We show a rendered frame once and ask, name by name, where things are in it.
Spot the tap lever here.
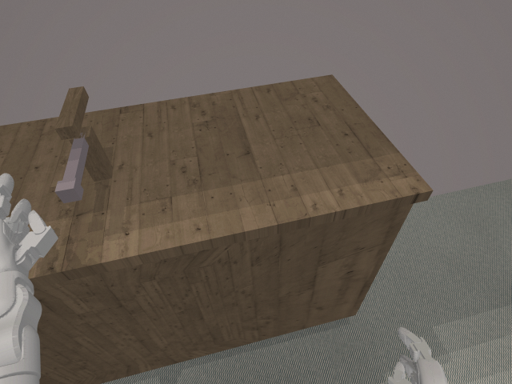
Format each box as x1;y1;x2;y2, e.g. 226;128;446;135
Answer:
55;133;89;203

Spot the robot left forearm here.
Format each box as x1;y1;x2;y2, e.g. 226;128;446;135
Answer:
0;270;42;384

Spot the robot right hand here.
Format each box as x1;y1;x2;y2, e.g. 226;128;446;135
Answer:
388;327;448;384

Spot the counter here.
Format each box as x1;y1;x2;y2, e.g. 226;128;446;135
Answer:
0;75;433;384

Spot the robot left hand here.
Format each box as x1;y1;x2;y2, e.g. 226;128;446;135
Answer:
0;173;58;277

